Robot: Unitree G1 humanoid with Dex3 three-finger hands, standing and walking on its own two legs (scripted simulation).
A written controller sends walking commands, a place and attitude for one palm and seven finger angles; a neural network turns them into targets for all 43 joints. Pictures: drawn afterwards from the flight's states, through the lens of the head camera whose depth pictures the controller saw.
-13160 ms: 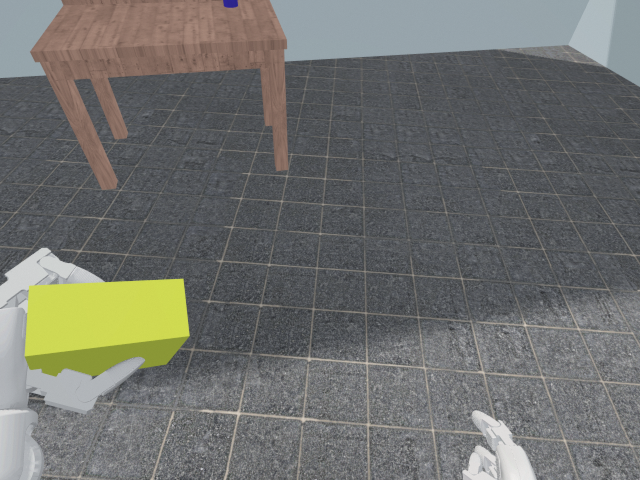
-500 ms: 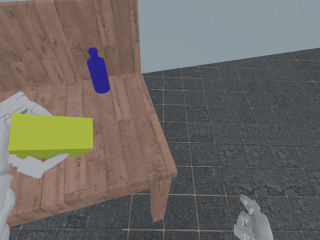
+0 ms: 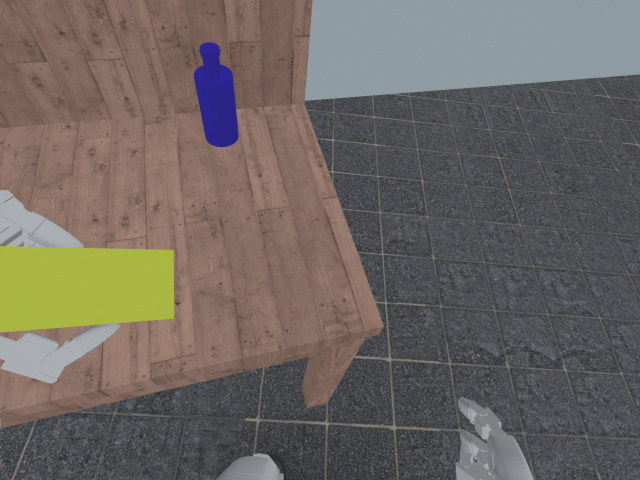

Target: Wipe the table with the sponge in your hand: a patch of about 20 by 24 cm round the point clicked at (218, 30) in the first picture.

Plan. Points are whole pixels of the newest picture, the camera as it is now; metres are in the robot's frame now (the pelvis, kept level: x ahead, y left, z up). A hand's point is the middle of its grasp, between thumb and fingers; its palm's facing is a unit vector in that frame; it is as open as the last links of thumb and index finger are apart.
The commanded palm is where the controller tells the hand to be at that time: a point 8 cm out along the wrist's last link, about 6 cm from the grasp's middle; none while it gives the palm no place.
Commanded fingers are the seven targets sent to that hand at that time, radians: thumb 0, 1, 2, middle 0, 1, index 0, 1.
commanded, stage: come to a stop and stand still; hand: left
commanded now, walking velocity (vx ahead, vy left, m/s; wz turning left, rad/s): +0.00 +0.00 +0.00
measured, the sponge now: (107, 289) +0.25 +0.22 +0.14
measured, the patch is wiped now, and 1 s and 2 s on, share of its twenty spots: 0.00 0.00 0.00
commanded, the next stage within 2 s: look again from close up in 0.10 s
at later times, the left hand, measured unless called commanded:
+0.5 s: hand (72, 308) +0.22 +0.23 +0.16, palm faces +0.30 -0.85 -0.44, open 9.8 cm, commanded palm +0.15 +0.27 +0.18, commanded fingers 0.00 0.10 1.30 -1.20 -1.60 -1.20 -1.60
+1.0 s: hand (169, 288) +0.24 +0.16 +0.17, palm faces +0.22 -0.90 -0.39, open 9.8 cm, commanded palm +0.18 +0.22 +0.18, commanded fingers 0.00 0.10 1.30 -1.20 -1.60 -1.20 -1.60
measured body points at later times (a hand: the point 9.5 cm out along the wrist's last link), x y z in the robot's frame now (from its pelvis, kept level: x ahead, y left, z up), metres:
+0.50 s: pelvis +0.00 -0.01 +0.00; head +0.06 +0.01 +0.45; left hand +0.20 +0.28 +0.19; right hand +0.18 -0.24 -0.08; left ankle +0.06 +0.07 -0.73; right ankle -0.02 -0.16 -0.73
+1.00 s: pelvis +0.00 -0.05 +0.00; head +0.04 -0.03 +0.44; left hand +0.23 +0.21 +0.19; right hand +0.17 -0.29 -0.07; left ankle +0.06 +0.07 -0.73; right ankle -0.02 -0.16 -0.73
